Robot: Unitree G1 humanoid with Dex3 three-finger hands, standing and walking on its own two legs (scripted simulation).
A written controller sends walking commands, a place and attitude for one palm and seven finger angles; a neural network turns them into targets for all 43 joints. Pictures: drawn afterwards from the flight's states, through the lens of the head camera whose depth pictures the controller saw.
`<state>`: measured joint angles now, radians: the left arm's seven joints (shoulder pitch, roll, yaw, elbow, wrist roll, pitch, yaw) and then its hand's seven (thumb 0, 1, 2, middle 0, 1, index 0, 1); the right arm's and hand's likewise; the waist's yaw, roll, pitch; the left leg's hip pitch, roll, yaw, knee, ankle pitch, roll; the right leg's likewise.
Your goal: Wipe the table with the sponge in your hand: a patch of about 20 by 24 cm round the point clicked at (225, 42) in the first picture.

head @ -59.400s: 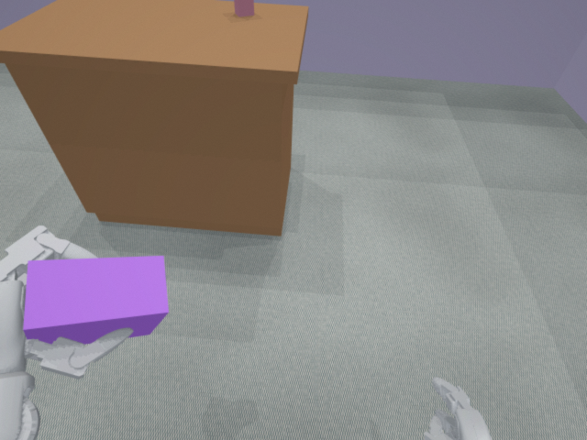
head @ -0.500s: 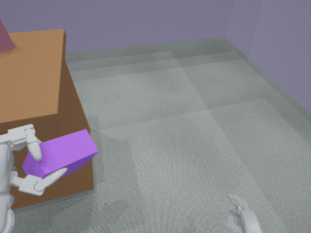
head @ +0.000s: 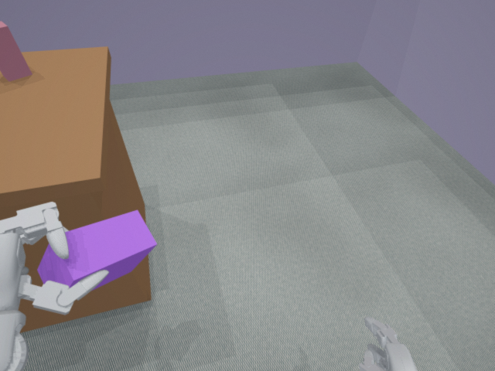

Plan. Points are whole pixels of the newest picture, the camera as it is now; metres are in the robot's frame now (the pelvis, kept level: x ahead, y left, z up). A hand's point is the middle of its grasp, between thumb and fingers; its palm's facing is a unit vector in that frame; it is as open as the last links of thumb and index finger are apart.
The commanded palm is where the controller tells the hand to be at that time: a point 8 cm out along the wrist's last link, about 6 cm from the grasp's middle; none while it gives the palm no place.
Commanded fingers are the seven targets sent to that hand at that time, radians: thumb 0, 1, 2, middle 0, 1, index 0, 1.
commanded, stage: shuffle to correct the standing spot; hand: left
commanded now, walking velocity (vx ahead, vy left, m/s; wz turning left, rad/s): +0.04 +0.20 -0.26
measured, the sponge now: (110, 251) +0.25 +0.23 +0.08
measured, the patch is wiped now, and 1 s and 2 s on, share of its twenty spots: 0.85 0.85 0.85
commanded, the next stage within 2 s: none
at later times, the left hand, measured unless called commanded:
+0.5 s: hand (33, 245) +0.22 +0.29 +0.15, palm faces +0.35 -0.84 -0.41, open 7.2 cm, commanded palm +0.17 +0.32 +0.17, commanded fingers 0.00 0.10 1.30 -1.20 -1.60 -1.20 -1.60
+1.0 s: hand (21, 236) +0.23 +0.31 +0.15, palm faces +0.34 -0.85 -0.40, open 7.2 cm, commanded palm +0.18 +0.35 +0.17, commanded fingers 0.00 0.10 1.30 -1.20 -1.60 -1.20 -1.60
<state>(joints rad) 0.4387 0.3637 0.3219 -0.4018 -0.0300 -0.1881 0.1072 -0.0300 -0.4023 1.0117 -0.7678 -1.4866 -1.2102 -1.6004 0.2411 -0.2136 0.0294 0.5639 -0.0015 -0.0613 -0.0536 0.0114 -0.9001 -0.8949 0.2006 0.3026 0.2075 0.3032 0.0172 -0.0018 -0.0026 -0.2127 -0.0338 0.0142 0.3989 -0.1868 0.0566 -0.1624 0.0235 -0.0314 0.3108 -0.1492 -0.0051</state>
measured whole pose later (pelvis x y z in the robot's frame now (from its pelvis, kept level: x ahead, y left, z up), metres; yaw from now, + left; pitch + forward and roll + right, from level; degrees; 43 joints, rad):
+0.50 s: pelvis +0.00 +0.05 -0.01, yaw -2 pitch -1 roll -1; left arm 0.44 0.37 0.35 -0.44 -0.02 -0.21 0.11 -0.03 -0.40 1.01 -0.77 -1.49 -1.21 -1.60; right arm 0.22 -0.22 0.02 0.53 0.00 -0.04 -0.03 0.01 -0.90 -0.89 0.20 0.30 0.21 0.30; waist 0.02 0.00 0.02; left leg -0.26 -0.09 0.09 0.53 -0.27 0.12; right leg -0.26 -0.04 0.04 0.53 -0.26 0.03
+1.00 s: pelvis +0.00 +0.08 -0.02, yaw -3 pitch -1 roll -1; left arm 0.44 0.36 0.35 -0.46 -0.04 -0.21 0.12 -0.03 -0.40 1.01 -0.77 -1.49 -1.21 -1.60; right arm 0.21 -0.22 -0.03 0.55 -0.01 -0.05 -0.01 0.01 -0.90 -0.90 0.20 0.30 0.21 0.30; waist 0.01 0.02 0.04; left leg -0.28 -0.12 0.13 0.57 -0.28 0.02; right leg -0.27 -0.05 -0.09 0.67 -0.40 -0.01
